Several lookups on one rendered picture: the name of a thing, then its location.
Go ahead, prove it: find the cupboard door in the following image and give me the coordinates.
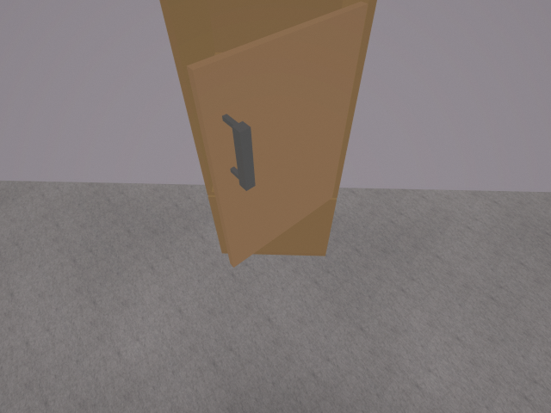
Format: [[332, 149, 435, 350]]
[[187, 2, 368, 267]]

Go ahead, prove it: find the handle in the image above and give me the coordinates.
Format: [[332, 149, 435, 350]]
[[222, 114, 256, 191]]

